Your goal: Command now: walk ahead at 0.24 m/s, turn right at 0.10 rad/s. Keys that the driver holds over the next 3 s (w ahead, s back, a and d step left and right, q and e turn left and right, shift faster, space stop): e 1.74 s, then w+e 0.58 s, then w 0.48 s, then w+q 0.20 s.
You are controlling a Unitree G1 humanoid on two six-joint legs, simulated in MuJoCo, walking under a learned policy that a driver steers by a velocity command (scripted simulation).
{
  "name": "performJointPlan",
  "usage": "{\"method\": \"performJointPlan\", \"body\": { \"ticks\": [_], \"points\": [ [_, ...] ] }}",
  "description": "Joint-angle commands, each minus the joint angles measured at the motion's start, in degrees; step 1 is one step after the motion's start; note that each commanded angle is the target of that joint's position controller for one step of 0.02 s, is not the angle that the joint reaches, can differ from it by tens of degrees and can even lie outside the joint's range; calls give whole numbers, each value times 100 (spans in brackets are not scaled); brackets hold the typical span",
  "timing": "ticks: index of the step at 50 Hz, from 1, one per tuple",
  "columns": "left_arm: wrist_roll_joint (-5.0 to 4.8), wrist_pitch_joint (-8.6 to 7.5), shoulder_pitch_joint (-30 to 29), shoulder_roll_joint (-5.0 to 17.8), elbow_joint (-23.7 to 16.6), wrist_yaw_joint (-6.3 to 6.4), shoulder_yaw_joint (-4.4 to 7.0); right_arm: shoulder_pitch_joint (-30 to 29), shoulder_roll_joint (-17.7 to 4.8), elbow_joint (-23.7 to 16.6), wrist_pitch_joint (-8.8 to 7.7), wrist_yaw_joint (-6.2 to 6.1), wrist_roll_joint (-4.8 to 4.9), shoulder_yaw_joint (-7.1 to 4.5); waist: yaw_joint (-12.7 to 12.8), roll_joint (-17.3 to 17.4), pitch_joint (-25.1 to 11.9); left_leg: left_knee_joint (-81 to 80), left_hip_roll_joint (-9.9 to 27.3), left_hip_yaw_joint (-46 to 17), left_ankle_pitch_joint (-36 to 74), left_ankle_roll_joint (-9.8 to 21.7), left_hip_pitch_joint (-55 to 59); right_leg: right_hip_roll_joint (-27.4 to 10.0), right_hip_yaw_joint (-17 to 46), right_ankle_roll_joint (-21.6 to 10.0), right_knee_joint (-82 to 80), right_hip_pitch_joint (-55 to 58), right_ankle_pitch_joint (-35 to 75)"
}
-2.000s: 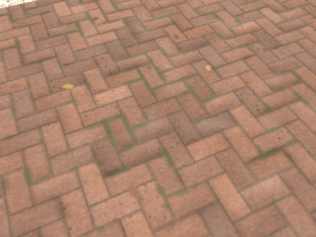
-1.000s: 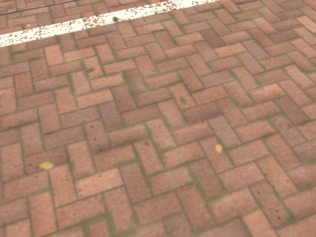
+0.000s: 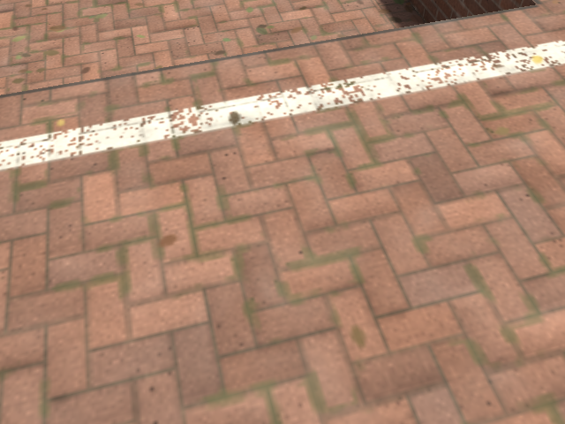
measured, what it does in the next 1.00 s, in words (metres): steps on the spot, turning right: left foot, then right foot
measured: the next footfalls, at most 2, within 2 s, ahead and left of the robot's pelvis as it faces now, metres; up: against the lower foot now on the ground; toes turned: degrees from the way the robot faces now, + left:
left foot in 0.10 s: +0.20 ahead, +0.10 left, +0.00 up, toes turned +1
right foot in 0.54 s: +0.07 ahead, -0.10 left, +0.00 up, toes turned -21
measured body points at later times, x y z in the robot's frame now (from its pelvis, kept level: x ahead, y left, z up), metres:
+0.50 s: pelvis +0.06 +0.01 -0.02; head +0.07 +0.00 +0.43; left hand +0.21 +0.24 -0.14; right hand +0.08 -0.26 -0.15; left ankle +0.16 +0.10 -0.75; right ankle +0.04 -0.08 -0.73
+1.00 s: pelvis +0.05 +0.01 -0.01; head +0.08 +0.00 +0.44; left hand +0.27 +0.20 -0.13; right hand +0.02 -0.29 -0.12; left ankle +0.10 +0.11 -0.73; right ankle +0.03 -0.08 -0.75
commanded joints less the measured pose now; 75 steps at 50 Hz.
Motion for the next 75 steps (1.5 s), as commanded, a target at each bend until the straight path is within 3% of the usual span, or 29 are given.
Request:
{"method": "performJointPlan", "body": {
  "ticks": [1, 4, 5, 6, 7, 8, 10, 12, 21, 25, 26, 27, 28, 29, 30, 32, 35, 44, 50, 51, 52, 53, 54, 56, 63, 70, 73, 74, 75],
  "points": [
    [-6, -2, 122, 787, -121, 23, 92, 206, -52, -108, -73, -71, 34, 71, -185, -809, -111, -639, -356, 341, 159, -32, 863, -1260, 705, -613, 134, -226, 4753],
    [-18, 101, -142, 869, -174, 73, 142, 727, -372, 60, -207, -188, 28, -15, -462, -790, -287, -1556, -435, 158, 187, 117, 1562, -1215, 1059, -450, 1039, -3, 4289],
    [-72, 128, -126, 813, -205, 78, 141, 1175, -604, 190, -314, -234, -48, -81, -624, -427, -549, -2024, -192, 34, 1447, 178, 2391, -961, 989, -282, 1794, -307, 3597],
    [-161, 136, 89, 534, -421, 105, 75, 1685, -1121, 199, -403, -273, -168, -195, -590, 328, -1296, -1471, 1109, -891, 4464, 455, 3818, -616, 779, -95, 3057, -1261, 1229],
    [-333, 260, 760, 93, -398, 153, 1, 1637, -1306, 61, -314, -259, 4, -264, -493, 1231, -2208, -1351, 2397, -1953, 5917, 1446, 4744, 201, 645, 21, 4727, -2276, -2524],
    [-139, 420, 551, 578, -302, 193, 166, 1472, -1127, -86, -187, -249, 182, -243, -542, 499, -2160, -1622, 2191, -1707, 4758, 1501, 4139, 36, 1093, 22, 5299, -2414, -2572],
    [41, 518, -102, 530, -502, 110, 254, 640, -585, -256, -78, -332, 118, -80, -260, 285, -899, -2330, 1638, -1032, 2477, 1154, 2740, -276, 1174, 108, 5336, -2692, -1776],
    [131, 666, -56, 455, -531, 62, 303, 391, -431, -300, -23, -440, 69, -42, -42, 497, -499, -2675, 1307, -483, 1536, 973, 1859, -361, 1076, 261, 5183, -2390, -1257],
    [68, 1004, -763, 551, -1167, -79, 299, 326, -854, -399, 41, -372, -10, -159, -124, 594, -742, -2815, 1514, 88, -607, 976, 1587, -389, 701, 215, 3361, -1864, -955],
    [32, 968, -580, 654, -1358, -155, 315, 262, -1126, -449, 184, -323, 29, -263, -19, 377, -747, -2390, 1613, 324, -1299, 522, 1366, -252, 515, -32, 2065, -1027, -697],
    [48, 919, -408, 745, -1320, -154, 342, 382, -1076, -407, 243, -300, 13, -282, 39, 17, -625, -1883, 1450, 563, -1513, 204, 1056, -233, 779, -146, 1358, -677, -462],
    [89, 835, -395, 1090, -1385, -113, 406, 651, -789, -375, 338, -239, 13, -255, 18, -1212, -349, -542, 850, 1126, -2163, -252, 542, -1085, 2206, -368, -46, -697, -739],
    [44, 810, -527, 1944, -1601, -40, 573, 390, -462, -783, 368, -291, 93, -161, -17, -2237, 75, 432, -242, 957, -3145, -636, -643, -2409, 4286, -1043, -573, -1053, 138],
    [134, 815, -330, 1825, -1478, 79, 612, -133, -618, -883, 406, -323, 10, -161, 177, -1427, 166, 1371, -132, 132, -2817, -581, -417, -2291, 3942, -1317, -532, -1464, 271],
    [101, 807, -661, 1575, -1512, 136, 533, -22, -616, -856, 405, -284, 95, -173, -110, -1092, 120, 1556, -104, -111, -2227, -533, -275, -1864, 3341, -1170, -374, -1607, 109],
    [30, 789, -1350, 1359, -1758, 99, 458, 298, -754, -686, 314, -224, 48, -229, -384, -981, -124, 1704, -216, -165, -1426, -398, -187, -1251, 2696, -863, -147, -1303, 602],
    [-50, 704, -1140, 1222, -1823, 24, 424, 470, -712, -665, 317, -182, -4, -242, -324, -611, -628, 1934, -308, -216, -1417, -431, -128, -1187, 2632, -969, 174, -669, 1889],
    [24, 742, -735, 1547, -1881, 9, 528, 74, -690, -1125, 342, -289, 126, -128, 31, -871, -629, 363, -514, -377, -1969, -454, 393, -1225, 3488, -1167, 420, -419, 1895],
    [-48, 817, -1396, 1572, -2046, -76, 549, 827, -705, -1164, 217, -358, 193, -87, -434, -844, -734, -1852, -770, -316, -1247, -222, 2217, -724, 3811, -565, 760, -1213, 1748],
    [-96, 809, -1420, 1394, -2108, -56, 501, 996, -965, -1149, 179, -404, 130, -147, -468, -495, -733, -2587, -245, -757, -1093, -103, 2850, -382, 3576, -218, 1089, -1785, 824],
    [-90, 790, -1037, 887, -2134, -39, 389, 915, -1439, -1258, 184, -446, 38, -216, -206, 780, -793, -3067, 1317, -2179, -1270, 231, 3398, 370, 2563, 120, 2369, -2545, -1035],
    [29, 799, -1083, 1259, -2151, 6, 481, 449, -1759, -1427, 233, -398, -4, -279, -197, 1189, -432, -3150, 2007, -2939, -581, 929, 2529, 824, 1679, 237, 3379, -3133, -2021],
    [140, 813, -1162, 1537, -2116, -19, 551, 404, -1403, -1490, 224, -358, -5, -207, -145, 641, -313, -3011, 1898, -2625, -31, 1126, 2201, 421, 1852, 267, 4240, -2892, -1816],
    [81, 886, -875, 1480, -1888, -136, 576, -136, -952, -1615, 212, -307, 44, -76, 144, 366, -203, -2787, 1089, -1359, 536, 796, 2096, 360, 1755, 360, 4947, -2773, -1151],
    [0, 1021, -1401, 1235, -2112, -319, 423, 659, -1145, -1479, 190, -333, 33, -168, -388, 644, -422, -2407, 1112, -580, 1565, 933, 3345, 71, 1324, 738, 4299, -3151, -1011],
    [-90, 991, -1523, 1186, -2382, -350, 315, 551, -1461, -1443, 218, -156, 9, -285, -402, 941, -554, -1955, 1304, -103, 1678, 775, 2848, -6, 721, 400, 2452, -1754, -1181],
    [51, 844, -1066, 1277, -2283, -237, 330, 599, -1431, -1365, 273, -121, 108, -294, -44, 276, -664, -842, 1094, 412, 617, 110, 2055, 31, 988, 148, 529, -474, 278],
    [129, 743, -906, 1898, -2328, -165, 449, 805, -1076, -1492, 323, -90, 45, -212, -106, -1280, -691, 700, 498, 908, -1597, -314, 773, -1365, 2972, -142, -48, 264, 1186],
    [-5, 730, -638, 2556, -2354, -174, 630, 313, -850, -1897, 421, -169, 29, -107, 86, -1920, -568, 1527, -360, 409, -3357, -488, -120, -2431, 4278, -1159, 190, -104, 3117]
  ]
}}
Over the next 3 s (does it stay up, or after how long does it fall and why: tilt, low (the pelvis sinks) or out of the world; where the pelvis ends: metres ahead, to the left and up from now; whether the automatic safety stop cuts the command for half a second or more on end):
stays up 0.10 -0.51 -0.02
